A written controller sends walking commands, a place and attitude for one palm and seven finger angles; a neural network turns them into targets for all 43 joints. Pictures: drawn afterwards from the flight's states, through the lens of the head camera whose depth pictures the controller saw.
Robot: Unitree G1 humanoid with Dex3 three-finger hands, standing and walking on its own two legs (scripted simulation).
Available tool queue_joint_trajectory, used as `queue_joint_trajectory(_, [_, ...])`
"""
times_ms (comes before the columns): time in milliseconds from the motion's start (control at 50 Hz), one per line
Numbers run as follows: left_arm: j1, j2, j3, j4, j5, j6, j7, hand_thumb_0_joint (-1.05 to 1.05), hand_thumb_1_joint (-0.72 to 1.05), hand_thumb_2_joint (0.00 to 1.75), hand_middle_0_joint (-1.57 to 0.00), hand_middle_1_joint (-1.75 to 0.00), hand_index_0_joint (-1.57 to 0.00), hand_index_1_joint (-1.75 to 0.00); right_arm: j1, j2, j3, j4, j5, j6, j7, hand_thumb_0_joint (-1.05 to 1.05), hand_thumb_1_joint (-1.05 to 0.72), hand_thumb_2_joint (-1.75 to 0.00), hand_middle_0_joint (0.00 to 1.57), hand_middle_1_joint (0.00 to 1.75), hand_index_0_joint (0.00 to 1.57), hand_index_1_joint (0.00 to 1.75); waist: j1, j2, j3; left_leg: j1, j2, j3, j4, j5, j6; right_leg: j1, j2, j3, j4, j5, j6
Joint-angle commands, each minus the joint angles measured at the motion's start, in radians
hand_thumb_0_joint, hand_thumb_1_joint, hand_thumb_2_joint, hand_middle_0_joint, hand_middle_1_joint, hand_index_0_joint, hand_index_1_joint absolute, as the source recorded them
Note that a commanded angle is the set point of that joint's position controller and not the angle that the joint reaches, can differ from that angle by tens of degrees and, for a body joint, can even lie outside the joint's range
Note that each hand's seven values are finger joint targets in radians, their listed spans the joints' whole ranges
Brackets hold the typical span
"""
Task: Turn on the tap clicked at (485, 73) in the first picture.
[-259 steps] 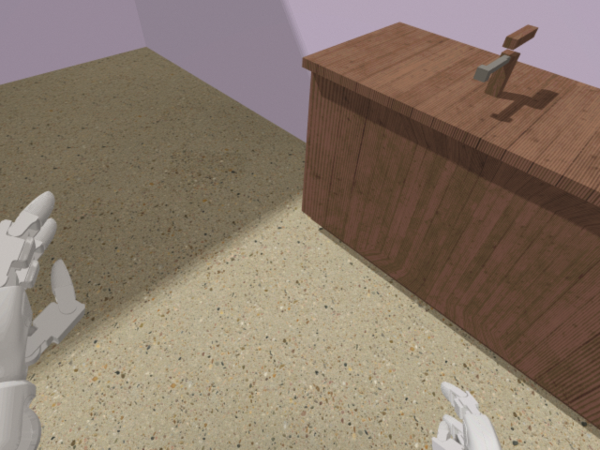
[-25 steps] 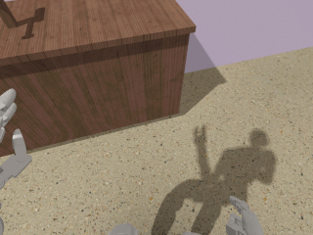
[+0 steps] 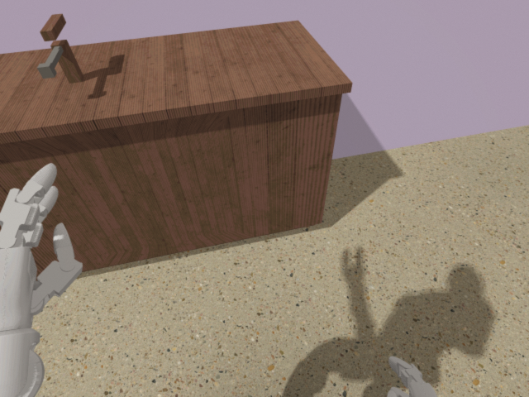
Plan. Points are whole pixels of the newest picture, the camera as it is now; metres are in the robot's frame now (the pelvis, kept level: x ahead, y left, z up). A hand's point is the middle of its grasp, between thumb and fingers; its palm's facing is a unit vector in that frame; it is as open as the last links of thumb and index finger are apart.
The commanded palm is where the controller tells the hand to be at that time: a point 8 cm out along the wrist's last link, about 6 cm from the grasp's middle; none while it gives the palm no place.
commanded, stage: take the last steps up to it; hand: left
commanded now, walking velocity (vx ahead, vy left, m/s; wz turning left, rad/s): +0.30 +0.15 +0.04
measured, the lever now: (47, 70) +0.80 +0.59 +0.13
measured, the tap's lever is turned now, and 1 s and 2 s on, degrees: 0 0 0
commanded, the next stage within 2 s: come to a stop and stand still in 1.60 s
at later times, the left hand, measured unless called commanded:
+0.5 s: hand (50, 194) +0.31 +0.29 +0.19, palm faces +0.36 -0.79 -0.51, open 7.4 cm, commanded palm +0.26 +0.35 +0.19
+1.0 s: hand (19, 136) +0.44 +0.41 +0.19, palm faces +0.41 -0.80 -0.44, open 7.4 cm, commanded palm +0.37 +0.45 +0.19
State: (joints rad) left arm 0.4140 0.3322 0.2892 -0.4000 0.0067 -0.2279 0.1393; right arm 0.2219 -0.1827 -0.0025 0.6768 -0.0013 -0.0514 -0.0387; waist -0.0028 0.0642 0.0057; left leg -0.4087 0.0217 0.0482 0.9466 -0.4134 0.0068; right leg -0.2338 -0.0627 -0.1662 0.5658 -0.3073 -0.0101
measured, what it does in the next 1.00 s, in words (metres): walks ahead: left foot, then right foot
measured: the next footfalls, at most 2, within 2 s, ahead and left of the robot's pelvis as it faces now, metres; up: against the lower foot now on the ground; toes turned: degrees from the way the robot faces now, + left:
left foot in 0.22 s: +0.13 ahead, +0.18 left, +0.00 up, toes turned +9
right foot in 0.52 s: +0.17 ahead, -0.02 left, +0.00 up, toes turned -10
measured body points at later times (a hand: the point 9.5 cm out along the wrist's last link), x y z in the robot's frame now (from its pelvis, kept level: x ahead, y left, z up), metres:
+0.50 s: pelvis +0.10 +0.07 +0.00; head +0.12 +0.05 +0.45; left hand +0.29 +0.33 +0.22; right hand +0.26 -0.14 -0.11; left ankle +0.09 +0.18 -0.73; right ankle +0.12 -0.01 -0.72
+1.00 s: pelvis +0.21 +0.16 -0.01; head +0.24 +0.18 +0.44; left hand +0.41 +0.45 +0.21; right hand +0.38 -0.08 -0.08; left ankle +0.27 +0.27 -0.73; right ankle +0.13 +0.02 -0.67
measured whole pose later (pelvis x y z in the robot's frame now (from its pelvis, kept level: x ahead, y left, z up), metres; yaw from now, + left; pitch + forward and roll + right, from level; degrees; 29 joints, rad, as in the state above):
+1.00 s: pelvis +0.21 +0.16 -0.01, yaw +0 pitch -1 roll +0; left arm 0.41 0.45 0.42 -0.54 -0.01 -0.29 0.17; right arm 0.16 -0.19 -0.06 0.60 0.00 -0.07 -0.06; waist -0.02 -0.05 0.09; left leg -0.37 0.06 0.18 0.61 -0.23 0.04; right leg -0.36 -0.11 -0.05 1.09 -0.56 0.01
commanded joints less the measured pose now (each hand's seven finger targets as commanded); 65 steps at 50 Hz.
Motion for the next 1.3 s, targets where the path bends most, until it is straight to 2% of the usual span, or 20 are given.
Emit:
queue_joint_trajectory(0, [-0.017, 0.243, 0.217, -0.242, -0.019, -0.082, 0.019, 0.0, 0.9, 0.9, -0.2, -0.3, -0.2, -0.3, -0.12, -0.119, -0.046, -0.169, 0.003, -0.026, -0.008, 0.0, -0.9, -0.9, 0.2, 0.3, 0.2, 0.3, -0.003, -0.177, 0.018, -0.211, 0.116, -0.082, 0.08, 0.042, -0.014, 0.044, -0.339, 0.352, -0.335, -0.034, -0.165])
queue_joint_trajectory(80, [0.016, 0.216, 0.212, -0.289, -0.017, -0.09, 0.035, 0.0, 0.9, 0.9, -0.2, -0.3, -0.2, -0.3, -0.127, -0.091, -0.039, -0.19, -0.002, -0.035, -0.012, 0.0, -0.9, -0.9, 0.2, 0.3, 0.2, 0.3, 0.019, -0.247, -0.041, -0.023, 0.06, 0.081, -0.236, 0.101, -0.005, 0.078, -0.247, 0.188, -0.262, 0.148, -0.121])
queue_joint_trajectory(180, [-0.024, 0.205, 0.194, -0.354, -0.018, -0.082, 0.049, 0.0, 0.9, 0.9, -0.2, -0.3, -0.2, -0.3, -0.073, -0.11, -0.069, -0.202, 0.001, -0.063, -0.032, 0.0, -0.9, -0.9, 0.2, 0.3, 0.2, 0.3, -0.003, -0.113, -0.109, 0.232, -0.003, 0.159, -0.504, 0.228, -0.002, 0.081, -0.158, 0.118, -0.022, 0.209, -0.051])
queue_joint_trajectory(220, [-0.037, 0.188, 0.183, -0.4, -0.019, -0.094, 0.048, 0.0, 0.9, 0.9, -0.2, -0.3, -0.2, -0.3, -0.057, -0.153, -0.087, -0.208, 0.009, -0.073, -0.034, 0.0, -0.9, -0.9, 0.2, 0.3, 0.2, 0.3, -0.025, 0.246, -0.155, 0.478, 0.252, -0.212, -0.559, 0.432, 0.125, -0.243, -0.01, 0.005, 0.4, -0.13, 0.037])
queue_joint_trajectory(260, [-0.023, 0.24, 0.206, -0.339, -0.006, -0.101, 0.045, 0.0, 0.9, 0.9, -0.2, -0.3, -0.2, -0.3, -0.076, -0.136, -0.076, -0.189, 0.0, -0.083, -0.027, 0.0, -0.9, -0.9, 0.2, 0.3, 0.2, 0.3, -0.022, 0.249, -0.126, 0.412, 0.36, -0.38, -0.626, 0.45, 0.24, -0.371, -0.02, 0.097, 0.65, -0.331, 0.022])
queue_joint_trajectory(340, [0.039, 0.199, 0.199, -0.408, -0.028, -0.099, 0.034, 0.0, 0.9, 0.9, -0.2, -0.3, -0.2, -0.3, -0.079, -0.128, -0.079, -0.176, 0.024, -0.103, -0.011, 0.0, -0.9, -0.9, 0.2, 0.3, 0.2, 0.3, 0.0, 0.182, -0.107, 0.35, 0.257, -0.144, -0.573, 0.439, 0.196, -0.315, -0.037, 0.061, 0.396, -0.199, 0.034])
queue_joint_trajectory(440, [0.118, 0.207, 0.22, -0.297, -0.037, -0.064, 0.03, 0.0, 0.9, 0.9, -0.2, -0.3, -0.2, -0.3, -0.086, -0.127, -0.057, -0.175, 0.014, -0.092, -0.015, 0.0, -0.9, -0.9, 0.2, 0.3, 0.2, 0.3, 0.008, 0.105, -0.11, 0.156, 0.222, -0.059, -0.522, 0.308, 0.126, 0.004, 0.023, -0.019, 0.02, -0.041, 0.03])
queue_joint_trajectory(480, [0.079, 0.216, 0.224, -0.235, -0.029, -0.048, 0.027, 0.0, 0.9, 0.9, -0.2, -0.3, -0.2, -0.3, -0.087, -0.118, -0.058, -0.171, 0.015, -0.071, -0.02, 0.0, -0.9, -0.9, 0.2, 0.3, 0.2, 0.3, 0.015, -0.124, -0.129, -0.024, 0.146, 0.017, -0.248, 0.163, 0.078, 0.21, -0.087, 0.141, -0.164, 0.01, -0.021])
queue_joint_trajectory(500, [0.088, 0.237, 0.233, -0.186, -0.023, -0.037, 0.024, 0.0, 0.9, 0.9, -0.2, -0.3, -0.2, -0.3, -0.094, -0.098, -0.054, -0.187, 0.014, -0.057, -0.017, 0.0, -0.9, -0.9, 0.2, 0.3, 0.2, 0.3, 0.012, -0.385, -0.125, -0.236, 0.016, 0.087, 0.033, -0.036, 0.028, 0.306, -0.312, 0.548, -0.26, 0.019, -0.124])
queue_joint_trajectory(520, [0.05, 0.249, 0.257, -0.17, -0.044, -0.038, 0.024, 0.0, 0.9, 0.9, -0.2, -0.3, -0.2, -0.3, -0.135, -0.12, -0.054, -0.202, 0.005, -0.055, -0.008, 0.0, -0.9, -0.9, 0.2, 0.3, 0.2, 0.3, 0.018, -0.39, -0.075, -0.357, 0.002, -0.024, 0.251, -0.105, -0.001, 0.282, -0.447, 0.735, -0.332, 0.023, -0.178])
queue_joint_trajectory(600, [-0.006, 0.216, 0.218, -0.165, -0.039, -0.078, -0.001, 0.0, 0.9, 0.9, -0.2, -0.3, -0.2, -0.3, -0.129, -0.117, -0.048, -0.147, 0.007, -0.033, -0.001, 0.0, -0.9, -0.9, 0.2, 0.3, 0.2, 0.3, -0.001, -0.169, -0.007, -0.372, 0.084, -0.083, 0.353, 0.095, -0.037, 0.167, -0.325, 0.377, -0.275, 0.232, -0.134])
queue_joint_trajectory(660, [-0.058, 0.191, 0.153, -0.232, -0.018, -0.101, 0.004, 0.0, 0.9, 0.9, -0.2, -0.3, -0.2, -0.3, -0.128, -0.122, -0.045, -0.154, 0.002, -0.034, 0.004, 0.0, -0.9, -0.9, 0.2, 0.3, 0.2, 0.3, -0.008, -0.174, -0.018, -0.314, 0.103, -0.036, 0.194, 0.142, -0.032, 0.153, -0.288, 0.204, -0.248, 0.41, -0.117])
queue_joint_trajectory(780, [0.0, 0.245, 0.22, -0.396, -0.018, -0.097, 0.042, 0.0, 0.9, 0.9, -0.2, -0.3, -0.2, -0.3, -0.114, -0.101, -0.065, -0.212, -0.005, -0.068, -0.003, 0.0, -0.9, -0.9, 0.2, 0.3, 0.2, 0.3, 0.037, -0.255, -0.084, -0.016, 0.039, 0.135, -0.273, 0.164, -0.007, 0.166, -0.254, 0.147, -0.185, 0.511, -0.113])
queue_joint_trajectory(840, [0.028, 0.243, 0.252, -0.404, -0.023, -0.097, 0.054, 0.0, 0.9, 0.9, -0.2, -0.3, -0.2, -0.3, -0.085, -0.104, -0.077, -0.222, -0.001, -0.066, -0.017, 0.0, -0.9, -0.9, 0.2, 0.3, 0.2, 0.3, 0.005, -0.186, -0.149, 0.187, -0.007, 0.183, -0.476, 0.273, -0.008, 0.155, -0.191, 0.091, -0.033, 0.44, -0.067])
queue_joint_trajectory(880, [0.012, 0.222, 0.249, -0.415, -0.028, -0.115, 0.053, 0.0, 0.9, 0.9, -0.2, -0.3, -0.2, -0.3, -0.064, -0.143, -0.097, -0.226, 0.009, -0.062, -0.027, 0.0, -0.9, -0.9, 0.2, 0.3, 0.2, 0.3, -0.022, 0.16, -0.216, 0.433, 0.122, -0.006, -0.541, 0.349, 0.047, -0.045, -0.082, 0.017, 0.326, 0.163, -0.002])
queue_joint_trajectory(900, [0.026, 0.197, 0.22, -0.391, -0.028, -0.12, 0.049, 0.0, 0.9, 0.9, -0.2, -0.3, -0.2, -0.3, -0.057, -0.156, -0.107, -0.229, 0.011, -0.068, -0.023, 0.0, -0.9, -0.9, 0.2, 0.3, 0.2, 0.3, -0.015, 0.324, -0.197, 0.508, 0.329, -0.319, -0.576, 0.535, 0.147, -0.276, 0.011, 0.033, 0.558, -0.323, 0.024])
queue_joint_trajectory(920, [0.005, 0.239, 0.237, -0.331, -0.015, -0.12, 0.052, 0.0, 0.9, 0.9, -0.2, -0.3, -0.2, -0.3, -0.059, -0.147, -0.094, -0.233, 0.009, -0.072, -0.014, 0.0, -0.9, -0.9, 0.2, 0.3, 0.2, 0.3, -0.019, 0.183, -0.155, 0.415, 0.372, -0.388, -0.618, 0.499, 0.205, -0.329, 0.031, 0.105, 0.695, -0.351, 0.004])
queue_joint_trajectory(960, [-0.016, 0.258, 0.261, -0.287, -0.035, -0.11, 0.038, 0.0, 0.9, 0.9, -0.2, -0.3, -0.2, -0.3, -0.092, -0.138, -0.083, -0.198, 0.012, -0.073, -0.017, 0.0, -0.9, -0.9, 0.2, 0.3, 0.2, 0.3, -0.016, 0.157, -0.119, 0.302, 0.361, -0.317, -0.632, 0.287, 0.234, -0.387, -0.046, 0.137, 0.738, -0.267, 0.017])
queue_joint_trajectory(1060, [0.047, 0.187, 0.195, -0.403, -0.04, -0.101, 0.014, 0.0, 0.9, 0.9, -0.2, -0.3, -0.2, -0.3, -0.088, -0.121, -0.066, -0.191, 0.019, -0.1, 0.002, 0.0, -0.9, -0.9, 0.2, 0.3, 0.2, 0.3, 0.0, 0.152, -0.118, 0.23, 0.264, -0.1, -0.646, 0.341, 0.18, -0.326, -0.041, 0.078, 0.518, -0.09, 0.033])
queue_joint_trajectory(1280, [-0.018, 0.205, 0.198, -0.245, -0.028, -0.026, 0.027, 0.0, 0.9, 0.9, -0.2, -0.3, -0.2, -0.3, -0.099, -0.129, -0.032, -0.183, 0.007, -0.081, -0.035, 0.0, -0.9, -0.9, 0.2, 0.3, 0.2, 0.3, 0.007, 0.014, -0.117, 0.148, 0.244, -0.048, -0.518, 0.212, 0.095, 0.043, 0.015, 0.032, -0.091, 0.013, 0.011])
